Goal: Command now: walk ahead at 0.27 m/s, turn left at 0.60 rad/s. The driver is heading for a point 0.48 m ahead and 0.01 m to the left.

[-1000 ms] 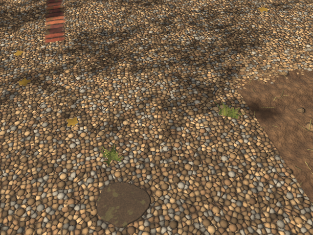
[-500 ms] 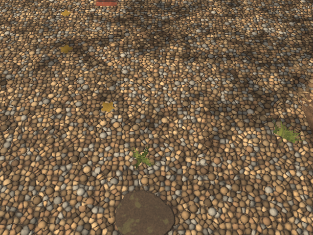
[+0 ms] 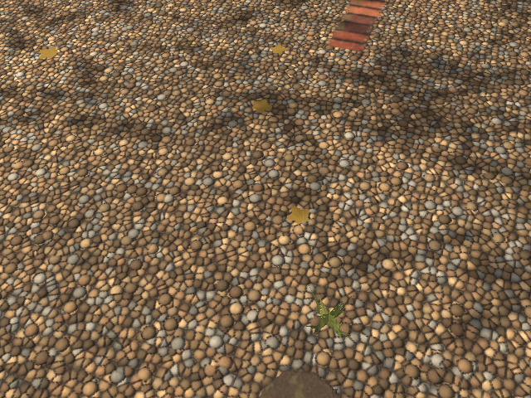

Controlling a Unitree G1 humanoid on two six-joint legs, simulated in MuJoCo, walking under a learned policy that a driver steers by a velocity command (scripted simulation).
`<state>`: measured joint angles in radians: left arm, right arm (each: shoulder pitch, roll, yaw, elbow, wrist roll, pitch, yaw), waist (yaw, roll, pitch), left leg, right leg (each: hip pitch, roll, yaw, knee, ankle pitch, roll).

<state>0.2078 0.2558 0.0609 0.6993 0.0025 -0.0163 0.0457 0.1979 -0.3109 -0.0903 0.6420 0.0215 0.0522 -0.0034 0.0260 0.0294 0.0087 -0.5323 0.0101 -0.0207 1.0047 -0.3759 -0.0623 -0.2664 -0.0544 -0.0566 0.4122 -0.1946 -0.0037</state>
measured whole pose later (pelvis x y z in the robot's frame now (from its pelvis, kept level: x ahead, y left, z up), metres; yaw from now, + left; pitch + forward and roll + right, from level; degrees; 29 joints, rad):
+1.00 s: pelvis +0.17 +0.04 -0.01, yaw +5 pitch +3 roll +1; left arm 0.14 0.30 0.06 0.60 -0.03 -0.02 -0.04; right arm 0.38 -0.28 -0.08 0.74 0.00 -0.05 -0.01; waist -0.07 -0.02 0.00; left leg -0.03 0.00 0.06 0.39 -0.41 0.01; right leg -0.62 -0.02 0.01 0.97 -0.36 -0.01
